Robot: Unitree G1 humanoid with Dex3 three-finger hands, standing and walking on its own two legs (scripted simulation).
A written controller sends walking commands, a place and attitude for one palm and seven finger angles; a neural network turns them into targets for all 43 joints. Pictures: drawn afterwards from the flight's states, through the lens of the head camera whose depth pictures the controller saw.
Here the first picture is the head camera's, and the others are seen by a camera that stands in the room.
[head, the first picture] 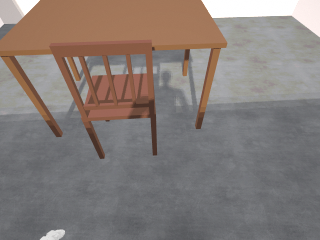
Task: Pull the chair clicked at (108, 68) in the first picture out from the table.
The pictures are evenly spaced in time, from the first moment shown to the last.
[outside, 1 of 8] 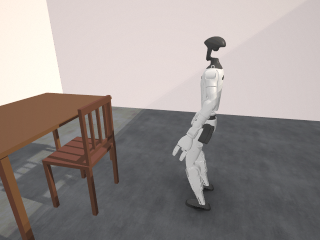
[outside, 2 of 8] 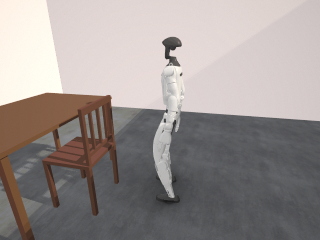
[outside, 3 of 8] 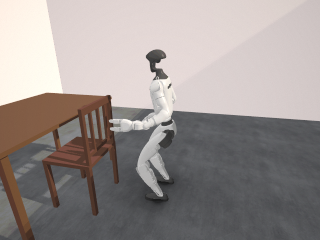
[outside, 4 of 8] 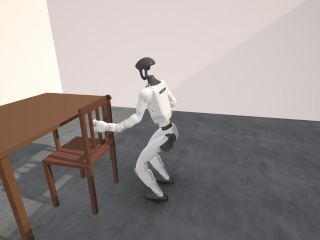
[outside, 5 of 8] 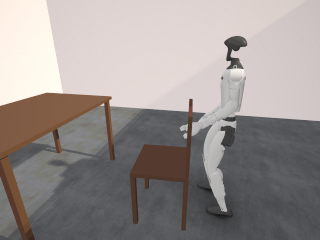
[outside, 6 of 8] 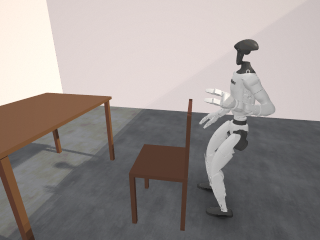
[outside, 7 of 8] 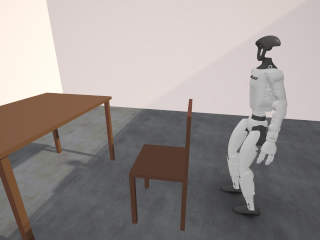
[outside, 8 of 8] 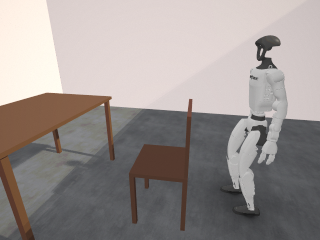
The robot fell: no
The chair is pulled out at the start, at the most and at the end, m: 0.00 0.68 0.67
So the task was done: yes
